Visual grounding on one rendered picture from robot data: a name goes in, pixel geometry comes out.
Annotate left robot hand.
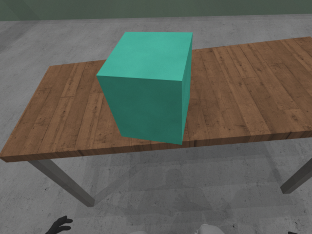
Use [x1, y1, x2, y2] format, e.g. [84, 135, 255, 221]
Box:
[45, 216, 73, 234]

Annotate carton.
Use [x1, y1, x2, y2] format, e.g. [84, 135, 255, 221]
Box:
[96, 32, 193, 145]

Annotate table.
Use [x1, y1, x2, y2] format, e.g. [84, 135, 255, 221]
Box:
[0, 37, 312, 207]

